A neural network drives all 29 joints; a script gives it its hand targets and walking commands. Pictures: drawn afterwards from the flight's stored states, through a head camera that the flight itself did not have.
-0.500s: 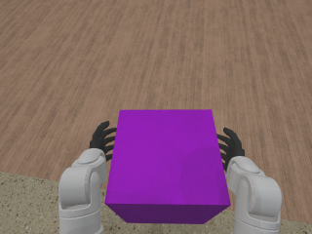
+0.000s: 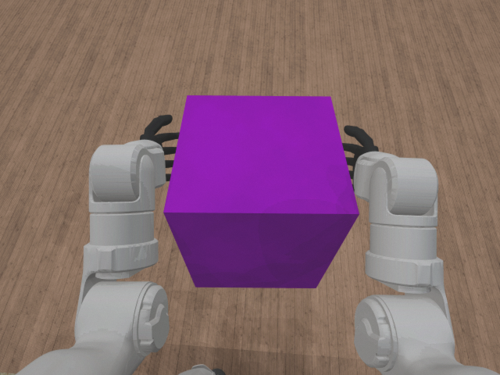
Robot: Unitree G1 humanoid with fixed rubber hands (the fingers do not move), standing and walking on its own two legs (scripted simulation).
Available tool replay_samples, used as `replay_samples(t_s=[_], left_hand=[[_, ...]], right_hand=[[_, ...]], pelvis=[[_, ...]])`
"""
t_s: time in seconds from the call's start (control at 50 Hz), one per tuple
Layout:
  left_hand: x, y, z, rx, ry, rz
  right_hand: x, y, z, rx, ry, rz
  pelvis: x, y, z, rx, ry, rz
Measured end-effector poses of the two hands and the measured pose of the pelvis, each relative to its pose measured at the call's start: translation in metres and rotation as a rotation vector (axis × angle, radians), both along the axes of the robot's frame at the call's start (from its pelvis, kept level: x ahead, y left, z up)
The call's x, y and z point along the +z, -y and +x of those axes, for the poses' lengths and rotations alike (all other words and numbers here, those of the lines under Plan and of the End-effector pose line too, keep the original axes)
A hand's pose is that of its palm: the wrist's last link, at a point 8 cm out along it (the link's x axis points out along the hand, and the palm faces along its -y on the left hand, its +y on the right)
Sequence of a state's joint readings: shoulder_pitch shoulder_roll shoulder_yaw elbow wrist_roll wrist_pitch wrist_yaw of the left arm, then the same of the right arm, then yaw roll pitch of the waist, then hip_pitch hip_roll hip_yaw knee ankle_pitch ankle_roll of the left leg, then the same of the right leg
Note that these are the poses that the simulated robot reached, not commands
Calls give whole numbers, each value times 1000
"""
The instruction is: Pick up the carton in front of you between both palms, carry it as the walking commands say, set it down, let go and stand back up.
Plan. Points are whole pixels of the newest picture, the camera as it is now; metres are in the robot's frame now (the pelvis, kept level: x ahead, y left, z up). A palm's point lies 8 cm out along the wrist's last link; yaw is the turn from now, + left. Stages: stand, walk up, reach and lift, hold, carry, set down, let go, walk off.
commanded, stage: carry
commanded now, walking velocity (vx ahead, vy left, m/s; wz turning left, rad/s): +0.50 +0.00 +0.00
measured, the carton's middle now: (257, 200) +0.38 -0.01 +0.06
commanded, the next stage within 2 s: none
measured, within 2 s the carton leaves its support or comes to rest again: neither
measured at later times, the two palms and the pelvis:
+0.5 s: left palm (163, 20) +0.71 +0.17 +0.18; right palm (313, 19) +0.75 -0.13 +0.18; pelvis +0.34 -0.02 +0.04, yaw +2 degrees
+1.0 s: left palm out of the picture +1.07 +0.15 +0.26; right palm out of the picture +1.04 -0.14 +0.26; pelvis +0.66 +0.03 +0.09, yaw +0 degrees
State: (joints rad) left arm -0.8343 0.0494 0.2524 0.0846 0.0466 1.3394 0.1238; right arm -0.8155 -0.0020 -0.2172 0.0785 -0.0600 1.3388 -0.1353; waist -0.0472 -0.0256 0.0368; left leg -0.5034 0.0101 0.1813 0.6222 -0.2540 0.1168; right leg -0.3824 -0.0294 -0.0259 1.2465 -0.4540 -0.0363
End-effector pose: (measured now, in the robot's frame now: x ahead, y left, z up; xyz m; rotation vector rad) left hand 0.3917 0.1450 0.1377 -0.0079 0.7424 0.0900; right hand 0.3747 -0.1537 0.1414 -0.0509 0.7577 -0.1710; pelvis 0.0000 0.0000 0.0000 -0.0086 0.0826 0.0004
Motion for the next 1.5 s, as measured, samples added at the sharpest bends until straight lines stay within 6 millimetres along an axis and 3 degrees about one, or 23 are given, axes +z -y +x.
replay_samples(t_s=[0.06, 0.16, 0.32, 0.4, 0.46, 0.54, 0.66, 0.72, 0.84, 0.92, 1.0, 1.12, 1.22, 1.32, 1.42, 1.5], left_hand=[[-8, -1, 43, 7, -35, -18], [-6, -2, 113, 37, 21, -53], [15, 3, 231, 85, 154, -50], [20, -4, 278, 122, 126, -11], [26, -17, 304, 164, 101, -16], [52, -34, 346, 208, 142, -23], [87, -50, 440, 175, 175, -22], [88, -48, 495, 106, 151, -17], [88, -22, 577, -11, 14, 4], [102, -12, 626, -29, 34, -12], [120, -10, 676, -10, 89, -24], [132, -18, 751, 49, 107, 15], [123, -41, 787, 124, 8, 35], [140, -58, 838, 176, 28, 28], [167, -66, 913, 168, 103, 13], [173, -65, 983, 105, 118, 2]], right_hand=[[-9, -1, 38, -24, -33, 17], [-6, -2, 110, -54, 28, 49], [9, 4, 241, -29, 160, 94], [11, -3, 304, 22, 127, 109], [22, -16, 344, 54, 100, 116], [47, -35, 398, 88, 137, 130], [78, -49, 481, 79, 174, 103], [82, -46, 517, 44, 155, 54], [76, -23, 562, -49, 17, 32], [92, -13, 604, -85, 39, 40], [114, -10, 660, -82, 97, 51], [123, -17, 762, -5, 110, 68], [122, -40, 831, 80, 10, 74], [138, -59, 894, 112, 28, 91], [162, -66, 961, 93, 102, 98], [169, -63, 1011, 51, 121, 60]], pelvis=[[10, -5, 31, 0, -13, -11], [18, -5, 93, 10, -33, -18], [9, 12, 225, 31, -33, -20], [20, 19, 279, 29, -28, -25], [36, 22, 315, 27, -32, -6], [51, 18, 365, 27, -31, 17], [53, -4, 457, 18, -27, 29], [47, -20, 505, 8, 2, 50], [76, -38, 571, 5, 7, 10], [89, -40, 614, 1, 1, -8], [94, -35, 665, 2, -8, -12], [87, -15, 755, 17, 5, -40], [111, -5, 812, 16, 7, -13], [130, -6, 867, 23, -2, 12], [133, -19, 935, 20, -14, 20], [126, -38, 997, 9, 7, 51]])
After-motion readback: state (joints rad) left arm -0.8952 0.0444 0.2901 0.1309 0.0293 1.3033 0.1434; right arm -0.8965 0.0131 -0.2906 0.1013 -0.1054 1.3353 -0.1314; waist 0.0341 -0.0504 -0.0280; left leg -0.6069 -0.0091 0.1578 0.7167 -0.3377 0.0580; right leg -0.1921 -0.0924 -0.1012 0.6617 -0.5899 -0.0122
